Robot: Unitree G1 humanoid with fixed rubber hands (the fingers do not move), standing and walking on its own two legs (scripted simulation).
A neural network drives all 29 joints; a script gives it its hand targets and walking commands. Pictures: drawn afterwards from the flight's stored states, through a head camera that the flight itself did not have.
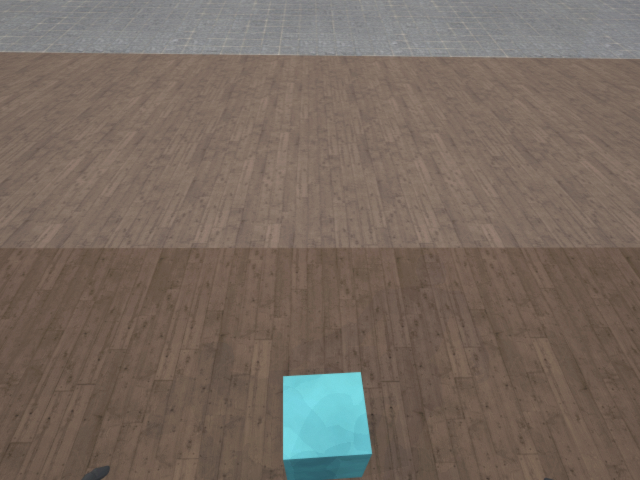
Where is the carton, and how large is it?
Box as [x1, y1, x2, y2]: [283, 372, 371, 479]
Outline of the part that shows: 360,372 283,376 283,461 287,479 327,479 356,477 362,475 370,457 371,449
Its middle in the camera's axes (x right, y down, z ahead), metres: +0.01 +0.52 +1.06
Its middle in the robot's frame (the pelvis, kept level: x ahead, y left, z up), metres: +0.39 -0.01 -0.66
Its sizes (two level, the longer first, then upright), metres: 0.210 0.200 0.250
